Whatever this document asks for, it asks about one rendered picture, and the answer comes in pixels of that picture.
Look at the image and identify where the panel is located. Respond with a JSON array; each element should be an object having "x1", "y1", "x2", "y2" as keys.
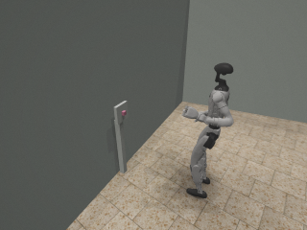
[{"x1": 113, "y1": 101, "x2": 129, "y2": 173}]

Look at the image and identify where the robot left upper arm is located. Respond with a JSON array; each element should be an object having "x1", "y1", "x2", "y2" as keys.
[{"x1": 212, "y1": 91, "x2": 234, "y2": 127}]

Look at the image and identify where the robot left hand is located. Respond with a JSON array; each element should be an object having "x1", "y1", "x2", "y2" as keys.
[{"x1": 181, "y1": 105, "x2": 199, "y2": 119}]

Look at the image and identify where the robot left forearm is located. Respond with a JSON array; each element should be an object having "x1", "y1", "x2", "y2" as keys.
[{"x1": 196, "y1": 112, "x2": 233, "y2": 127}]

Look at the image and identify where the right robot foot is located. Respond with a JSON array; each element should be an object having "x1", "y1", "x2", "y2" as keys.
[{"x1": 202, "y1": 177, "x2": 210, "y2": 185}]

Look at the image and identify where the humanoid robot head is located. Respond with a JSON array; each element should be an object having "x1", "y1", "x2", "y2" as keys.
[{"x1": 214, "y1": 62, "x2": 233, "y2": 92}]

